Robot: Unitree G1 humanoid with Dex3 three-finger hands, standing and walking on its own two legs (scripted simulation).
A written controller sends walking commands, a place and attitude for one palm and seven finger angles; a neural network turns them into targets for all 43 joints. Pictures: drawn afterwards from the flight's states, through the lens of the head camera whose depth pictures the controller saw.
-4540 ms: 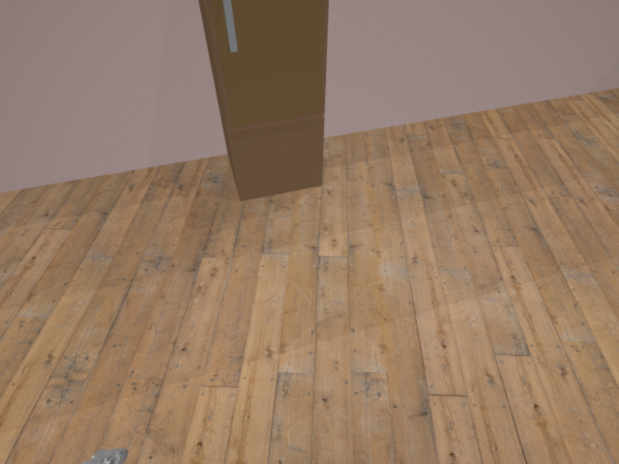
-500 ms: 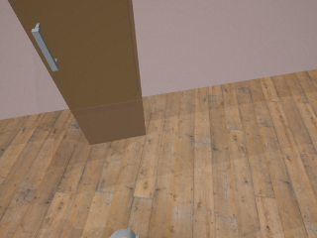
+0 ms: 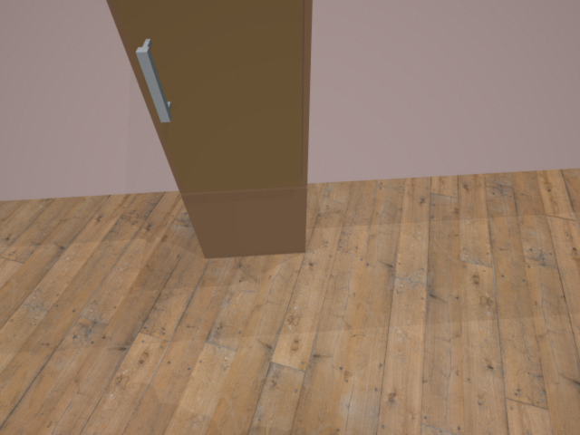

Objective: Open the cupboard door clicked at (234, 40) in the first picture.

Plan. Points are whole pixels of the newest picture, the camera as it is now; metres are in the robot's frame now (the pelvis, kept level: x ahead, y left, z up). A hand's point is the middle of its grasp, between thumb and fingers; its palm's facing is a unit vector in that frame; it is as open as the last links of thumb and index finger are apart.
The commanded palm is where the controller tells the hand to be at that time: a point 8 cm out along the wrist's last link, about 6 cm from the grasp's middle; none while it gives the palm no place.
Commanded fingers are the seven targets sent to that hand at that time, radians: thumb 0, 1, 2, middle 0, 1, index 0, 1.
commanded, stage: take the last steps up to it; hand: left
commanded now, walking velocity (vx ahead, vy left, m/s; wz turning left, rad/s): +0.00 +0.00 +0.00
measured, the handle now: (157, 82) +0.80 +0.35 +0.06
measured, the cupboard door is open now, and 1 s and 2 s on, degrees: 0 0 0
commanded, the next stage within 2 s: come to a stop and stand still in 0.96 s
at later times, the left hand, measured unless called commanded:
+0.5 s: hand out of the picture -0.05 +0.24 -0.17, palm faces +0.16 -0.97 -0.18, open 7.4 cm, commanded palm none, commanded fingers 0.00 0.90 0.90 -0.20 -0.30 -0.20 -0.30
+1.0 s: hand (182, 327) +0.32 +0.23 -0.17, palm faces +0.07 -0.98 -0.17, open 7.4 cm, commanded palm none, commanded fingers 0.00 0.90 0.90 -0.20 -0.30 -0.20 -0.30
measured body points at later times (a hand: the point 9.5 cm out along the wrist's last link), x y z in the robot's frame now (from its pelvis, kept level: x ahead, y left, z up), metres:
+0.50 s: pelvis +0.04 +0.06 +0.01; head +0.04 +0.09 +0.46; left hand -0.06 +0.29 -0.16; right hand +0.11 -0.17 -0.13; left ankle +0.01 +0.15 -0.73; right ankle +0.01 -0.09 -0.69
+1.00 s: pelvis +0.21 +0.06 -0.01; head +0.24 +0.05 +0.44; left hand +0.31 +0.28 -0.15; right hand +0.12 -0.15 -0.17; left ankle +0.05 +0.16 -0.65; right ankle +0.29 -0.03 -0.73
